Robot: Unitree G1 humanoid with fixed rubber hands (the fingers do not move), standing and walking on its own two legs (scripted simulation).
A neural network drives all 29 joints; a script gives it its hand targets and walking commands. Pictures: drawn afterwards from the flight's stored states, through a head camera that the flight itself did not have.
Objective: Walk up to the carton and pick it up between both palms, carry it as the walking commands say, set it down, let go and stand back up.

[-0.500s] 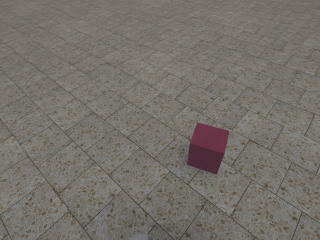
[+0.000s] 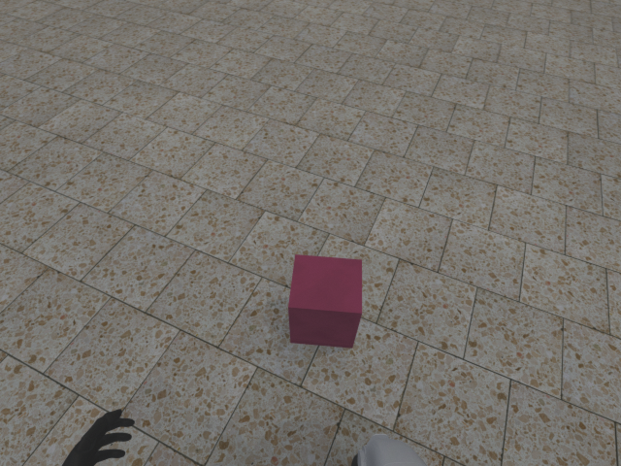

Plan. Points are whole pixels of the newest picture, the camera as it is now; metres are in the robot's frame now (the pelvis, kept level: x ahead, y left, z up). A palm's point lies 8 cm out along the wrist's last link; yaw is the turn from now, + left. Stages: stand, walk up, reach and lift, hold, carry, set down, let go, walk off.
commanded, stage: walk up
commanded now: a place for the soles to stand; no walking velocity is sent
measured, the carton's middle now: (324, 302) +0.65 -0.05 -0.61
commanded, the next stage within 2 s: none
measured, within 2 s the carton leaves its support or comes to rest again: neither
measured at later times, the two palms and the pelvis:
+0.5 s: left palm (114, 374) +0.27 +0.30 -0.10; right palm (595, 463) +0.14 -0.36 -0.10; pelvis +0.14 -0.02 -0.02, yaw -5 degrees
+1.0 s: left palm (149, 360) +0.30 +0.26 -0.12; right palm (539, 375) +0.27 -0.35 -0.13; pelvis +0.17 -0.04 -0.03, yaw -4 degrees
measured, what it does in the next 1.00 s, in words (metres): walks ahead: left foot, then right foot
